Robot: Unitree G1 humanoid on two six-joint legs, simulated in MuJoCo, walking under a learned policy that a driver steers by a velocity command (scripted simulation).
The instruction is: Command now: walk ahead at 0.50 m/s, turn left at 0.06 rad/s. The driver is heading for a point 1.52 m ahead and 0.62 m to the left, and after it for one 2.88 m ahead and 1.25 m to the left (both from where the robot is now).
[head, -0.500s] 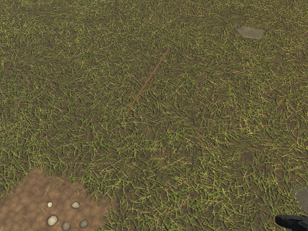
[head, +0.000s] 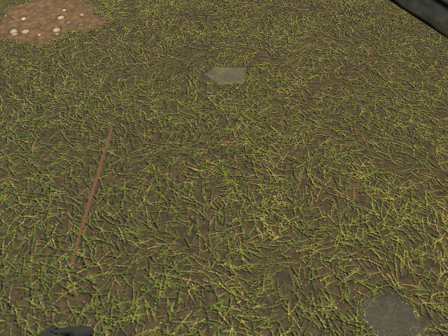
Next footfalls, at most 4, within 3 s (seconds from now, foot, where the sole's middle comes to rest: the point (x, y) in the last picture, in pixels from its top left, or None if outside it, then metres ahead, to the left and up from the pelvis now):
0.14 right None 0.23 -0.15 -0.78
0.64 left None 0.45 0.17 -0.78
1.12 right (171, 243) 0.79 0.12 -0.78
1.62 left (60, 237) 0.84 0.49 -0.78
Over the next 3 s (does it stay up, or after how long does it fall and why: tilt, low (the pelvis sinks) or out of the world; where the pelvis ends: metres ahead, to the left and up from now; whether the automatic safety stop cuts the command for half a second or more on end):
stays up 1.38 0.65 0.00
